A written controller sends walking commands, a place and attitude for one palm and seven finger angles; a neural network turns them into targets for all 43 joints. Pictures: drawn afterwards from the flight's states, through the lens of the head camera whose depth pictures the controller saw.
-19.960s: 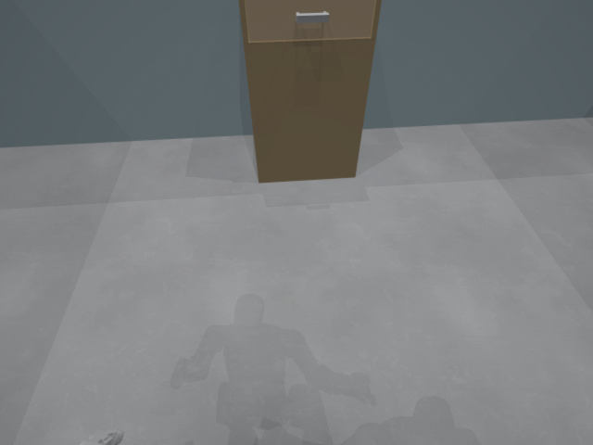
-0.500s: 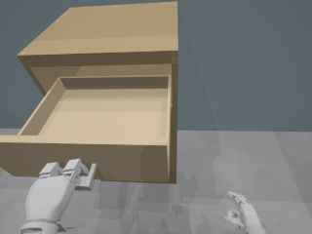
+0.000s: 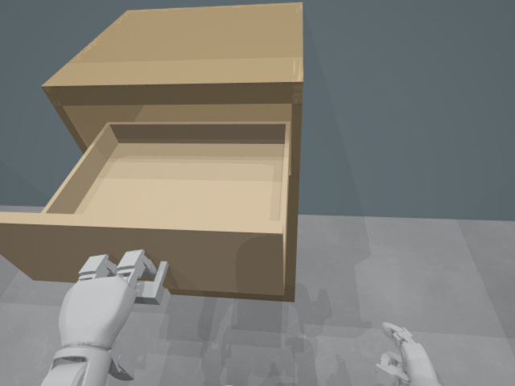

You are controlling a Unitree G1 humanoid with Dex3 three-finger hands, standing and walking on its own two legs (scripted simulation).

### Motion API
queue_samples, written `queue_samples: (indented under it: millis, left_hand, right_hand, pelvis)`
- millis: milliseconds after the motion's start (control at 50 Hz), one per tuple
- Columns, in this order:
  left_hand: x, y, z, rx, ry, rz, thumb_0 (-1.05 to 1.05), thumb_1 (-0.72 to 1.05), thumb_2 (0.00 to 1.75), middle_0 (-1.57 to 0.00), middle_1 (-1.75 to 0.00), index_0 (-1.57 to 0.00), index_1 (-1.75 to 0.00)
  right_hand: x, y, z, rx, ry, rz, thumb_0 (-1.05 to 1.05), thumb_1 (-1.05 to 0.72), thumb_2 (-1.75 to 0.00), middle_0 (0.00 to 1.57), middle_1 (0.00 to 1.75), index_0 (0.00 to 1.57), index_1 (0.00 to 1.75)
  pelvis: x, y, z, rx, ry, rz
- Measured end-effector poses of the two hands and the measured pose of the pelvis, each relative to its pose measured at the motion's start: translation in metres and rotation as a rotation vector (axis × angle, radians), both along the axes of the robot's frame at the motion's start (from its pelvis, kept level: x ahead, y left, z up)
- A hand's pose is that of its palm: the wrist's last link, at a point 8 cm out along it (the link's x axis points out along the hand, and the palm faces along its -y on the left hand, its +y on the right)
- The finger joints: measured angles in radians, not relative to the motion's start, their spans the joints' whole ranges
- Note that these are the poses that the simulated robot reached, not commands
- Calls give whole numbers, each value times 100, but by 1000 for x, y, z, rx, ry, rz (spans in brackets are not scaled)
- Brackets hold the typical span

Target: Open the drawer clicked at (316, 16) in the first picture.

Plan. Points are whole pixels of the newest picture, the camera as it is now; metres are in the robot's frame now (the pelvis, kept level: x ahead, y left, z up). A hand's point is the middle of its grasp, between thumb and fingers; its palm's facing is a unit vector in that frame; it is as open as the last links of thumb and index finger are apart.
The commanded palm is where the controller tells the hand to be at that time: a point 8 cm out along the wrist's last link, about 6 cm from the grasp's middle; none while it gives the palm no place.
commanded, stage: lift the hand off the handle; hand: left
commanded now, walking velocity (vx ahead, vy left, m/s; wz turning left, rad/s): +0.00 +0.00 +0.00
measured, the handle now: (127, 278) +0.25 +0.24 +0.06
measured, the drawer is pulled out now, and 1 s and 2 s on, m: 0.30 0.30 0.30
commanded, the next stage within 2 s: draw the hand back to the body in 1.20 s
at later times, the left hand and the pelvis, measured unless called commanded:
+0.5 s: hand (102, 291) +0.20 +0.23 +0.11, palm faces +0.09 -0.14 -0.99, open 13.4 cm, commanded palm +0.17 +0.23 +0.18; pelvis +0.01 +0.01 +0.02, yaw +0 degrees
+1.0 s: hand (76, 252) +0.21 +0.23 +0.19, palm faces +0.18 -0.13 -0.98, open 13.8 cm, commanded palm +0.17 +0.23 +0.25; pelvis +0.00 +0.01 +0.03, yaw +0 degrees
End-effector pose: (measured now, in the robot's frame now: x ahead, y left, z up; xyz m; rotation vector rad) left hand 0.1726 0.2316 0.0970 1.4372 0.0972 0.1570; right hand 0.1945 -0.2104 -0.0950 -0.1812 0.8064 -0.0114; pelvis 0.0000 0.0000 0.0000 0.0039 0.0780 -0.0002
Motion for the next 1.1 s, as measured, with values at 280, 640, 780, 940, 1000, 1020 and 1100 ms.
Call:
queue_samples:
  millis: [280, 640, 780, 940, 1000, 1020, 1100]
  left_hand:
    - [3, 4, 36, -1, -28, -30, 0, -49, 30, -32, -120, -39, -124]
    - [3, 1, 83, -13, -59, -55, 0, -49, 30, -34, -121, -39, -124]
    - [3, 2, 106, -2, -94, -60, 0, -49, 30, -36, -122, -37, -122]
    - [7, 7, 136, 13, -143, -45, 0, -49, 30, -33, -121, -33, -120]
    - [8, 4, 142, 5, -135, -56, 0, -49, 30, -33, -121, -32, -120]
    - [8, 2, 143, 6, -133, -63, 0, -49, 30, -32, -121, -32, -120]
    - [8, 2, 152, 28, -133, -88, 0, -49, 30, -32, -121, -32, -120]
  right_hand:
    - [11, 8, 16, 9, -48, 9, 2, -91, -90, 20, 30, 20, 30]
    - [38, 30, 38, 40, -103, 73, 2, -91, -90, 20, 30, 20, 30]
    - [43, 37, 43, 58, -111, 96, 2, -91, -90, 20, 30, 20, 30]
    - [44, 36, 47, 71, -118, 102, 2, -91, -90, 20, 30, 20, 30]
    - [45, 33, 49, 74, -127, 99, 2, -91, -90, 20, 30, 20, 30]
    - [45, 32, 50, 73, -129, 99, 2, -91, -90, 20, 30, 20, 30]
    - [44, 29, 52, 67, -137, 98, 2, -91, -90, 20, 30, 20, 30]
  pelvis:
    - [2, 4, 11, -2, -42, -1]
    - [6, 10, 22, -2, -90, 4]
    - [6, 10, 25, -3, -106, 6]
    - [5, 9, 28, 1, -120, 7]
    - [4, 9, 29, 1, -124, 5]
    - [4, 9, 29, 2, -125, 5]
    - [2, 8, 29, 1, -130, 4]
